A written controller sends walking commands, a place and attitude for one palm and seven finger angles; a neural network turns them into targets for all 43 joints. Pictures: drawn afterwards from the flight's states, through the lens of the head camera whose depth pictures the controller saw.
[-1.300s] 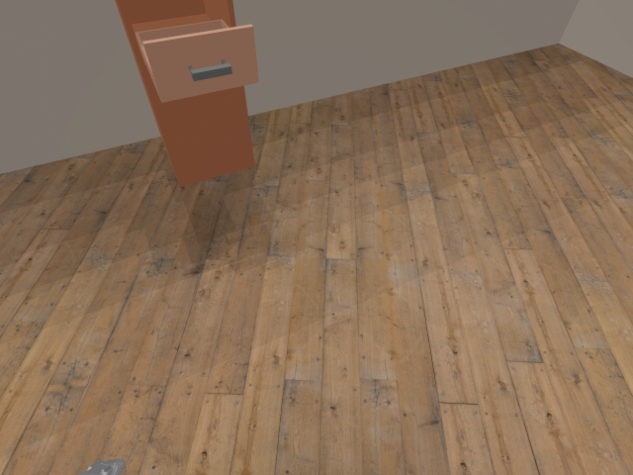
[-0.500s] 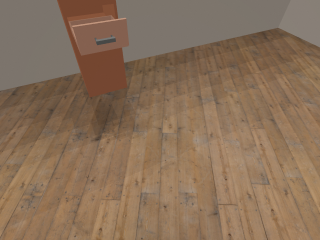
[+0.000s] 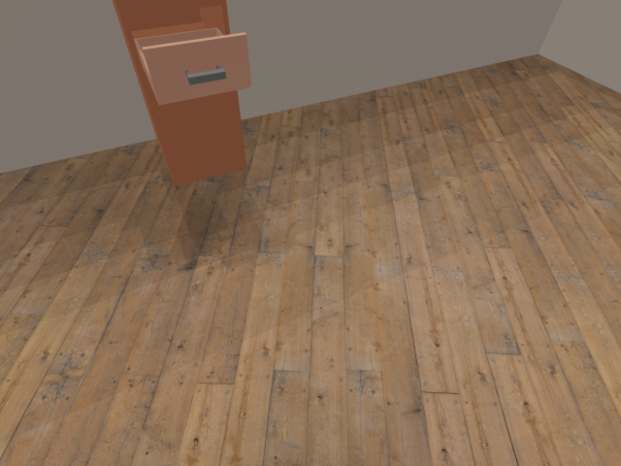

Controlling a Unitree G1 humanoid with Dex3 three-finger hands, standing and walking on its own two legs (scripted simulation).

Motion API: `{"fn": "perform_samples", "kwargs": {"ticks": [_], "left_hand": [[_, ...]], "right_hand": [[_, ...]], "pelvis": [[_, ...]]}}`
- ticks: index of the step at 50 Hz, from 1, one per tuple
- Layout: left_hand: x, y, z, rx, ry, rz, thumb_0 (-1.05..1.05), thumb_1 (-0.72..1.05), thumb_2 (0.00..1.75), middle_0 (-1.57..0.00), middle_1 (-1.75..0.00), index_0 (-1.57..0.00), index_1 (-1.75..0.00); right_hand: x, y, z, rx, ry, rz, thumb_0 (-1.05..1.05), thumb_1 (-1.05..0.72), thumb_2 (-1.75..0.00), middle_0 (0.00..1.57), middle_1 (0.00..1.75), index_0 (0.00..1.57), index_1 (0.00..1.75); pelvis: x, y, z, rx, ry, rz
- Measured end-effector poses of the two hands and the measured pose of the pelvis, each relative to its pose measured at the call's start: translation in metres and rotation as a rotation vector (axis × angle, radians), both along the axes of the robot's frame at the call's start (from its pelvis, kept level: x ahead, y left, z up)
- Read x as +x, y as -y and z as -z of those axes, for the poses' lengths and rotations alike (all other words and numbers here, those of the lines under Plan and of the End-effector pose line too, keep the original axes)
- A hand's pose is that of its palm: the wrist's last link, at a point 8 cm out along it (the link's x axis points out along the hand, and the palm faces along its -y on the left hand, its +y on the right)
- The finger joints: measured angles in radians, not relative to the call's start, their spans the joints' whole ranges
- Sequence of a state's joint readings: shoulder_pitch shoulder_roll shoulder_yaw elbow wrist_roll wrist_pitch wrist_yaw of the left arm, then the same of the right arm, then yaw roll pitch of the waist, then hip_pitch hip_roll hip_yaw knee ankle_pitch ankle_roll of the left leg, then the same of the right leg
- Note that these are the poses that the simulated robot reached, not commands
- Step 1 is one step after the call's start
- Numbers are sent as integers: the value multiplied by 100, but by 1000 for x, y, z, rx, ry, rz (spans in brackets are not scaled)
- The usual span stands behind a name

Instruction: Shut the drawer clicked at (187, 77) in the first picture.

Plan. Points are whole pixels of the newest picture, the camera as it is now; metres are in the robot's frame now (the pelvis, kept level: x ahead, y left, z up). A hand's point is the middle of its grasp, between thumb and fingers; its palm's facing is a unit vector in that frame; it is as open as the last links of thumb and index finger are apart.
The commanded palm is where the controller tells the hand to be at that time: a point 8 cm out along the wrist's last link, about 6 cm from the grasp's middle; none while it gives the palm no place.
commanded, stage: look at it before walking up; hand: left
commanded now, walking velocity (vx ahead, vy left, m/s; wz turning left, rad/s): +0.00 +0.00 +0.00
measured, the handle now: (205, 73) +1.26 +0.42 -0.09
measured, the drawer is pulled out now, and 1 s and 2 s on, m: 0.30 0.30 0.30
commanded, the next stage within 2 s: walk to a spot facing it in 0.24 s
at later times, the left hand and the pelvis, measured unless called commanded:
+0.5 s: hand out of the picture +0.06 +0.23 -0.17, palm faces -0.01 -0.96 -0.28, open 7.4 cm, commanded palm none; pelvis +0.01 +0.00 +0.00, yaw -1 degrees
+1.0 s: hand (202, 406) +0.25 +0.20 -0.19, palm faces -0.09 -0.98 -0.16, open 7.3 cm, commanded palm none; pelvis +0.17 +0.02 -0.01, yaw -5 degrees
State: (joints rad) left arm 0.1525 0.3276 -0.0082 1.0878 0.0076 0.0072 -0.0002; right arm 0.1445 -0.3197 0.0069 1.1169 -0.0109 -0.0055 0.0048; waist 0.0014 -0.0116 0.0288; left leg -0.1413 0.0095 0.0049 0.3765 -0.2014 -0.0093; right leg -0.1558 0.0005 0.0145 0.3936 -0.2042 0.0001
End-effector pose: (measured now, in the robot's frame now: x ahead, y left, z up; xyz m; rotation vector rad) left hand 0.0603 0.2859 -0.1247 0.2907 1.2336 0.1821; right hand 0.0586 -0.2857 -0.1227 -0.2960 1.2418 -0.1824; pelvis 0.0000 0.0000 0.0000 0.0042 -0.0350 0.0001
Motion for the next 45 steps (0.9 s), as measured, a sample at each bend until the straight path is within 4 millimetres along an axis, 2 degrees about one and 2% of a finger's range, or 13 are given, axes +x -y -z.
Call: {"fn": "perform_samples", "kwargs": {"ticks": [8,22,28,32,37,39,41,45], "left_hand": [[-5,-2,0,4,-15,-5,0,91,90,-20,-30,-20,-30],[0,1,2,2,-4,-9,0,91,90,-20,-30,-20,-30],[-17,22,21,-73,-72,-34,0,91,90,-19,-30,-20,-30],[-33,35,36,-130,-140,-82,0,91,90,-20,-30,-20,-30],[-43,41,48,-187,-267,-111,0,91,90,-20,-30,-20,-30],[-31,40,46,-193,-307,-88,1,91,90,-20,-30,-20,-30],[-6,39,44,-197,-298,-68,1,91,90,-20,-30,-20,-30],[72,39,41,-203,-196,-23,1,91,90,-19,-30,-20,-30]], "right_hand": [[0,-1,0,1,-3,1,1,-91,-90,20,30,20,30],[8,-6,2,7,13,-2,1,-91,-90,20,30,20,30],[-8,-27,18,59,-48,30,0,-91,-90,20,30,20,30],[-18,-46,29,84,-117,62,0,-91,-90,20,30,20,30],[-14,-76,28,93,-134,124,1,-91,-90,20,30,20,30],[-19,-88,25,95,-132,162,0,-91,-90,20,30,20,30],[-29,-100,21,106,-171,198,0,-91,-90,20,30,20,30],[-52,-123,11,141,-308,258,0,-91,-90,20,30,20,30]], "pelvis": [[1,-1,0,0,0,1],[6,-2,1,0,-2,5],[26,-3,8,-8,-15,16],[47,-10,16,-32,-21,8],[79,-25,20,-18,-23,39],[91,-29,17,-25,-18,49],[103,-30,14,-29,-17,53],[129,-27,9,-30,-24,64]]}}
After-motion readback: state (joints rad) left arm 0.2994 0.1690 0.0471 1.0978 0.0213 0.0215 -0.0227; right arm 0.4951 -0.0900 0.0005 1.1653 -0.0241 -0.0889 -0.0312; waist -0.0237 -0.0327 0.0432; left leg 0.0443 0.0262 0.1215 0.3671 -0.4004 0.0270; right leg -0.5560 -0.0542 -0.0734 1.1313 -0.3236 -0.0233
